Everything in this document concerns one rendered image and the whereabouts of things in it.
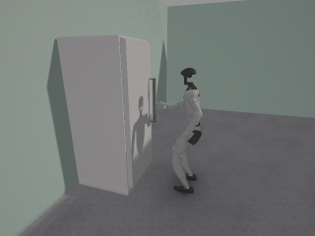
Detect right robot forearm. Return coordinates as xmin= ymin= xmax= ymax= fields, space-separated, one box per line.
xmin=165 ymin=102 xmax=181 ymax=110

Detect robot left foot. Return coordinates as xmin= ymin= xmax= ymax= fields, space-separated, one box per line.
xmin=174 ymin=185 xmax=194 ymax=194

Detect robot left upper arm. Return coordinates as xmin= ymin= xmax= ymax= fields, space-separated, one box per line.
xmin=185 ymin=90 xmax=203 ymax=119

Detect robot left thigh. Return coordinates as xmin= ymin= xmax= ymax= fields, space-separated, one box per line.
xmin=171 ymin=131 xmax=200 ymax=164

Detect left robot hand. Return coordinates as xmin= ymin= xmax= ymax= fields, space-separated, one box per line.
xmin=171 ymin=137 xmax=187 ymax=155

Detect handle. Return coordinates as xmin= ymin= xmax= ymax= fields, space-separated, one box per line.
xmin=149 ymin=78 xmax=157 ymax=123

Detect robot right upper arm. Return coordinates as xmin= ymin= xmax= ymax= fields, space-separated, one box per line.
xmin=178 ymin=99 xmax=185 ymax=107

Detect right robot hand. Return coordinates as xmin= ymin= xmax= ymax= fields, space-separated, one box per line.
xmin=156 ymin=101 xmax=166 ymax=110

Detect left robot forearm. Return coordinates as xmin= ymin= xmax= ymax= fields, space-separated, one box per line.
xmin=182 ymin=112 xmax=201 ymax=140

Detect fridge door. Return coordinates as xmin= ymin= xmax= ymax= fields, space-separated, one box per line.
xmin=120 ymin=38 xmax=152 ymax=188

